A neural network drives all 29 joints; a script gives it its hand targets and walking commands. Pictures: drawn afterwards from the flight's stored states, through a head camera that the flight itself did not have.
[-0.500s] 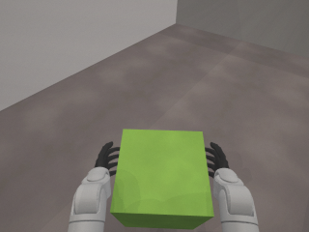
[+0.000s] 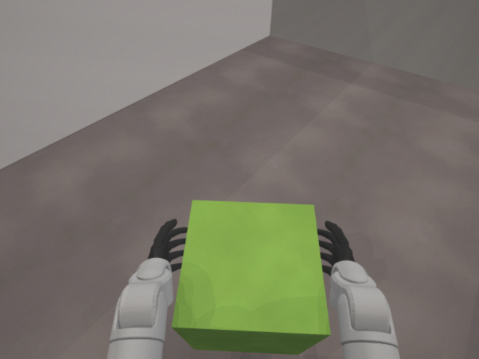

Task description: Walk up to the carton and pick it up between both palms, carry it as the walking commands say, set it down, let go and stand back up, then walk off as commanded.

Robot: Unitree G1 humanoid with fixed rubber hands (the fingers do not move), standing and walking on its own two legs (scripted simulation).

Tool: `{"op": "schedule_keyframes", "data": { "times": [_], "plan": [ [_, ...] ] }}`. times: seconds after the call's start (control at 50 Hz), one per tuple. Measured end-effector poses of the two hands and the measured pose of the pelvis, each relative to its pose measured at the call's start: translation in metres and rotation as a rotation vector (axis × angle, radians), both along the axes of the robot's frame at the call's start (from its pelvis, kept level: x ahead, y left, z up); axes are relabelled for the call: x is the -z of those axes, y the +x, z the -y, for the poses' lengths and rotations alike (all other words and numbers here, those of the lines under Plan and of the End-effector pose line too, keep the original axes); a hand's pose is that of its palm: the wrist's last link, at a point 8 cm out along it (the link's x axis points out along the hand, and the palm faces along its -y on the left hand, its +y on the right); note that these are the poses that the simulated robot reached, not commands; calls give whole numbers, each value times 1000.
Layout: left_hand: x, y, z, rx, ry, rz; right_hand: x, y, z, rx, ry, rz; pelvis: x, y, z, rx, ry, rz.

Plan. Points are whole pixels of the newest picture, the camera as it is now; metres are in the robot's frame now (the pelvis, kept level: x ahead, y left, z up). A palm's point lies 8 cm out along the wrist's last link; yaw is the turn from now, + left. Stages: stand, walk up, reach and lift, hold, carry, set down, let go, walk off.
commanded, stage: carry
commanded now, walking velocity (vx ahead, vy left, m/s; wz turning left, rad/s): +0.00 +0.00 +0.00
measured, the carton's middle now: (249, 283) +0.28 +0.00 -0.04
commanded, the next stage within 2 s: none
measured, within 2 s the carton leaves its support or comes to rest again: neither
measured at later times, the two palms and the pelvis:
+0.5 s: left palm (167, 267) +0.26 +0.13 +0.05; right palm (352, 271) +0.26 -0.17 +0.05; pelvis -0.01 -0.01 +0.00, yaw +0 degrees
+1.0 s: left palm (164, 269) +0.24 +0.13 +0.08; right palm (368, 274) +0.24 -0.17 +0.08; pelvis -0.02 -0.02 +0.00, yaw +0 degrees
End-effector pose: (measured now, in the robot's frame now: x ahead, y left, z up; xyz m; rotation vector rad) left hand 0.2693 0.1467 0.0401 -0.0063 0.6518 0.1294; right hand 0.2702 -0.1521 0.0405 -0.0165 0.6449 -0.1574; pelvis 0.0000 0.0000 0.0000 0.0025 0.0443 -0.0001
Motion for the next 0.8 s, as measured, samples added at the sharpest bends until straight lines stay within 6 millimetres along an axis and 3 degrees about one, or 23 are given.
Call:
{"op": "schedule_keyframes", "data": {
  "times": [0.8],
  "plan": [
    [-13,-16,19,-3,-7,13,-11,-18,20,16,20,11,-3,-13,18,2,4,2]
  ]
}}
